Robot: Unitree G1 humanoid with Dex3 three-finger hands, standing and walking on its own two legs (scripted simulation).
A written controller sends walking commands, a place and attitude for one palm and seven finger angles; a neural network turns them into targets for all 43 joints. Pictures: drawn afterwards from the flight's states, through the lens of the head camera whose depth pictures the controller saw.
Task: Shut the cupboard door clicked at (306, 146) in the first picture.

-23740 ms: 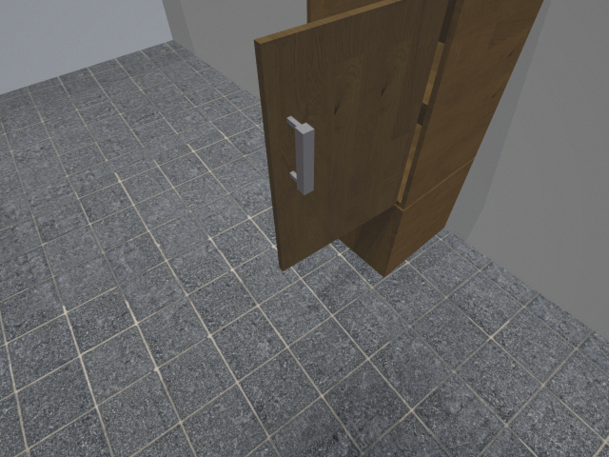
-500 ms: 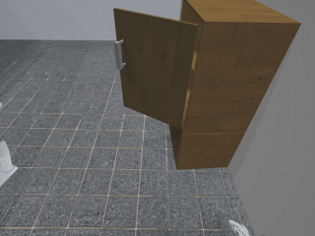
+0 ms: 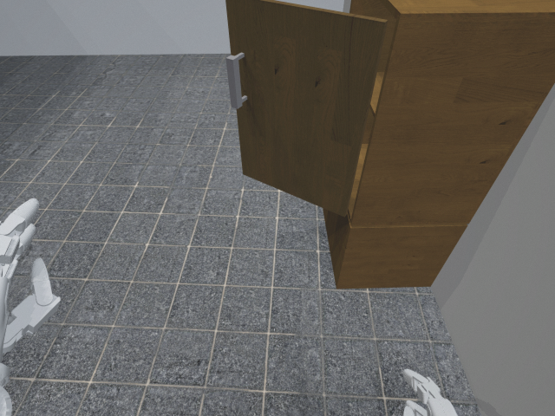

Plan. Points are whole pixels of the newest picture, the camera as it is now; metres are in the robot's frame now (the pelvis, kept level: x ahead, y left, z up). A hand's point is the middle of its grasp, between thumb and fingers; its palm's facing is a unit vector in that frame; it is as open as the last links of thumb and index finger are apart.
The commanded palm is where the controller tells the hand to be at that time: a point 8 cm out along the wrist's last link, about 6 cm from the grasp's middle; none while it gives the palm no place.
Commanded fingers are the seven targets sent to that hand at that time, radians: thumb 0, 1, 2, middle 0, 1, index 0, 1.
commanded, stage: let the arm hang, fingers relaxed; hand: left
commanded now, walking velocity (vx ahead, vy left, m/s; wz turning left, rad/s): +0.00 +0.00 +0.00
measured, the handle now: (238, 80) +0.96 +0.17 +0.05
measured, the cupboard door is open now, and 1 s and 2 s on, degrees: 56 56 56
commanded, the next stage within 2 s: look to check the result in 1.06 s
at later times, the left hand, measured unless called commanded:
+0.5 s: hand out of the picture -0.04 +0.21 -0.16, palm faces +0.03 -0.97 -0.24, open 7.2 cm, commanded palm none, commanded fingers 0.00 0.90 0.90 -0.20 -0.30 -0.20 -0.30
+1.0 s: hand out of the picture -0.01 +0.19 -0.16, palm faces +0.02 -0.98 -0.18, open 7.4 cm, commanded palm none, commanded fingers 0.00 0.90 0.90 -0.20 -0.30 -0.20 -0.30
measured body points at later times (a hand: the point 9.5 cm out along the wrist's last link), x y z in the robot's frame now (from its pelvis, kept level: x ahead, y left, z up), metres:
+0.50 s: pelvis -0.02 +0.01 +0.01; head -0.01 +0.01 +0.46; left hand -0.04 +0.26 -0.14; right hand -0.02 -0.23 -0.14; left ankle +0.02 +0.13 -0.73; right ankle +0.00 -0.10 -0.73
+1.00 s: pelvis -0.02 +0.02 +0.01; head -0.03 +0.02 +0.46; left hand -0.01 +0.24 -0.15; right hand -0.03 -0.21 -0.15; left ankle +0.02 +0.13 -0.73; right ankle +0.00 -0.10 -0.73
